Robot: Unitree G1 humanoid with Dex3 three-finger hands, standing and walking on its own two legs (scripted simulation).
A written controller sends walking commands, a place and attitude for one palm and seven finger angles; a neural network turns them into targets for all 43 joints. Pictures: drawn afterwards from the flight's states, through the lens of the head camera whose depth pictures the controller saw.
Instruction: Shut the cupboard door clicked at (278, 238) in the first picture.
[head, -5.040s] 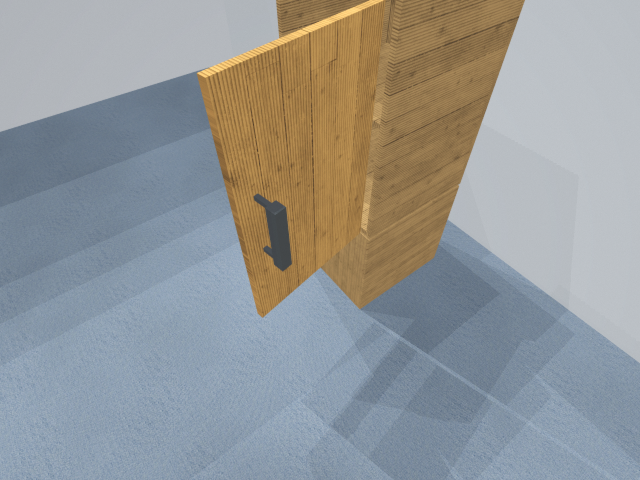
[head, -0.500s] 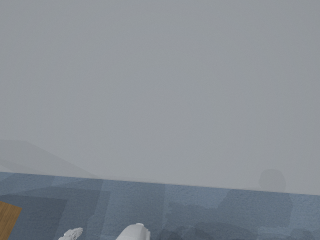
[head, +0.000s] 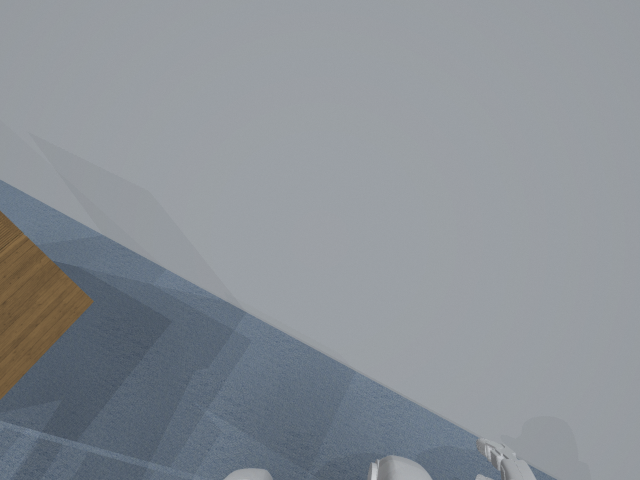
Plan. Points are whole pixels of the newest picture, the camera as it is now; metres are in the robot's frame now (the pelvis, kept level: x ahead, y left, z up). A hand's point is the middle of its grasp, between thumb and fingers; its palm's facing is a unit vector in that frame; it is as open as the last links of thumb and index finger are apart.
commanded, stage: turn to face it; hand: left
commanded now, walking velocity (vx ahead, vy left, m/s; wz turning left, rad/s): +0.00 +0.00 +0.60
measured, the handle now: out of the picture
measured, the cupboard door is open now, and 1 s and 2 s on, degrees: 100 100 100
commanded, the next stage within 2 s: none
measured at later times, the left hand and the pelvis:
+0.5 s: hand out of the picture +0.08 +0.14 -0.14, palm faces +0.25 -0.93 -0.25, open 7.4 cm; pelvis +0.03 -0.07 +0.01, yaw +18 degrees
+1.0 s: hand out of the picture +0.02 +0.19 -0.15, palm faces +0.56 -0.78 -0.26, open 7.4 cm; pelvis +0.06 -0.05 +0.01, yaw +34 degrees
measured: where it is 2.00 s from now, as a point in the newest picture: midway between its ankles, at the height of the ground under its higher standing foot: outside the picture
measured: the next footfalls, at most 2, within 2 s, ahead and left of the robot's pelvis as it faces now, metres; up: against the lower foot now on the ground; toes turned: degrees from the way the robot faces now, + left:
right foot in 0.28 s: +0.05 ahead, -0.17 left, +0.00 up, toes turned +5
left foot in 0.68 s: +0.04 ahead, +0.07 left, +0.00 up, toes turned +31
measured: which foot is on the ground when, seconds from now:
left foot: down 0.00-0.28, up 0.30-0.66, down 0.68-1.00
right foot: up 0.00-0.26, down 0.28-0.68, up 0.70-1.00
